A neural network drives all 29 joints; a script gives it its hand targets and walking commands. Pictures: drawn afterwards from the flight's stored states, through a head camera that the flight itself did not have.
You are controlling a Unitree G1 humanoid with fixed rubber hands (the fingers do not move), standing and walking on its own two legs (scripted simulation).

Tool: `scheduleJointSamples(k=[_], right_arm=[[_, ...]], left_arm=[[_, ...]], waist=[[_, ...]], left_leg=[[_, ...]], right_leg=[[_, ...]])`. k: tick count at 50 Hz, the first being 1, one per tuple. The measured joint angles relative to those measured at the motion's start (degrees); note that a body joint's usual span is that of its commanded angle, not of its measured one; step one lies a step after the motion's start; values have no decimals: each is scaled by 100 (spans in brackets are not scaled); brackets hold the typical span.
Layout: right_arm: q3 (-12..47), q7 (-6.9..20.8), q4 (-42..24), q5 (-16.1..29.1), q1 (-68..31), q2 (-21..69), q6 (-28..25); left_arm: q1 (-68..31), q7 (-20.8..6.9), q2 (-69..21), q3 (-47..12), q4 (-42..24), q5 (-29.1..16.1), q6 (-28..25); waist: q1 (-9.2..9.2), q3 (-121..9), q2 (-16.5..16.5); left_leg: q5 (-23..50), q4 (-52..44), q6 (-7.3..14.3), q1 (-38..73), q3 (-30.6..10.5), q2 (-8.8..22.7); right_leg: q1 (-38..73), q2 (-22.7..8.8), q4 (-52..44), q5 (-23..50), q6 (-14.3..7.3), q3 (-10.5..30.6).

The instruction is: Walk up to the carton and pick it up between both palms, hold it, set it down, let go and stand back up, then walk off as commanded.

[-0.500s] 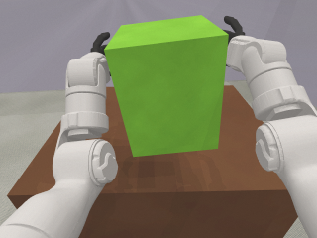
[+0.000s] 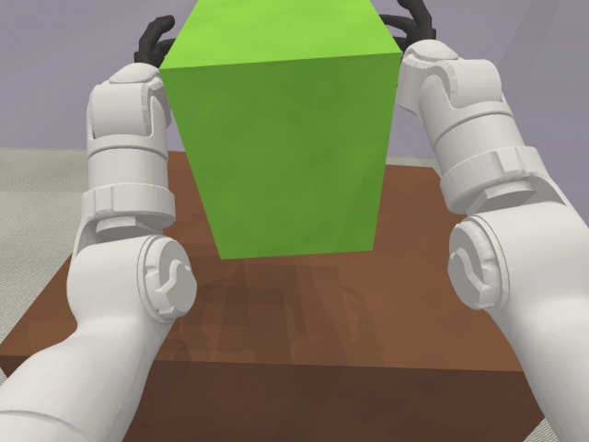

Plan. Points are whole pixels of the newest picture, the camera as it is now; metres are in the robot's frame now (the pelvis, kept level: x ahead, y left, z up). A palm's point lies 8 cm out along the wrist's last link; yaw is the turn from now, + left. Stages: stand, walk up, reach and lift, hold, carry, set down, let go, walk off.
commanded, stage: set down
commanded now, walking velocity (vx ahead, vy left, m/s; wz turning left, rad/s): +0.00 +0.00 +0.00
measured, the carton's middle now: (288, 128) +0.39 +0.03 +0.31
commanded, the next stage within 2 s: none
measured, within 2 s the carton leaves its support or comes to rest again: neither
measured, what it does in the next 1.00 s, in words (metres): stands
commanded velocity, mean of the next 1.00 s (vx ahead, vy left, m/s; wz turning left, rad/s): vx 0.00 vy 0.00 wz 0.00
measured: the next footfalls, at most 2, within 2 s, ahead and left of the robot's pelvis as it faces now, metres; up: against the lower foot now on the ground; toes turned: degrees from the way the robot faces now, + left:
none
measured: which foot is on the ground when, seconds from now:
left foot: down 0.00-1.00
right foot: down 0.00-1.00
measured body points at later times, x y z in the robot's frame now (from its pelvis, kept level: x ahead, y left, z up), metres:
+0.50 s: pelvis +0.00 +0.00 +0.00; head -0.09 +0.05 +0.44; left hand +0.41 +0.17 +0.32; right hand +0.38 -0.12 +0.37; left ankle +0.01 +0.13 -0.75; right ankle -0.02 -0.14 -0.75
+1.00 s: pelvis +0.00 +0.00 +0.00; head -0.07 +0.06 +0.44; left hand +0.43 +0.17 +0.28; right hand +0.40 -0.12 +0.32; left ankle +0.01 +0.13 -0.75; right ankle -0.02 -0.14 -0.75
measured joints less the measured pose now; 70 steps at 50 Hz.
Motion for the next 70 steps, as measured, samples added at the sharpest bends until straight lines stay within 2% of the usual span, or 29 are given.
scheduleJointSamples(k=[6, 13, 27, 43, 51, 58, 70], right_arm=[[-8, -44, 140, -69, 76, 82, -155], [-25, 0, 198, -26, 265, 147, -529], [-630, 95, 547, -675, 275, 340, -843], [-630, -9, 284, -492, 919, 603, -1311], [-639, -5, 231, -747, 1019, 711, -1453], [-918, -5, 232, -1085, 1024, 850, -1525], [-922, -91, -170, -1052, 1579, 1050, -1749]], left_arm=[[430, -158, 13, -296, -3, 3, -220], [574, -121, 15, -415, -2, 5, -360], [406, -150, 18, -102, 760, 56, -752], [653, -179, 99, -287, 764, 58, -963], [639, -215, 168, -287, 773, 57, -1040], [528, -287, 239, -114, 1090, 58, -1261], [734, -363, 281, -394, 1116, 59, -1528]], waist=[[-153, 79, -151], [-293, 176, -181], [-304, 382, -109], [-367, 504, -233], [-414, 546, -250], [-470, 665, -251], [-483, 783, -263]], left_leg=[[-38, -3, -37, 153, -80, 0], [-40, -3, -43, 309, -87, -1], [-12, -12, -43, 347, -95, -1], [-27, -26, -42, 348, -95, -1], [-11, -26, -42, 348, -95, -1], [-11, -26, -42, 347, -95, -1], [-32, -32, -42, 348, -95, -1]], right_leg=[[244, 6, -130, -1, -8, -83], [410, 6, -147, -1, -9, -91], [448, 7, -148, 21, -9, -100], [452, 7, -169, 19, -9, -101], [452, 7, -169, 34, -9, -101], [451, 7, -169, 34, -9, -101], [459, 7, -191, 34, -9, -103]])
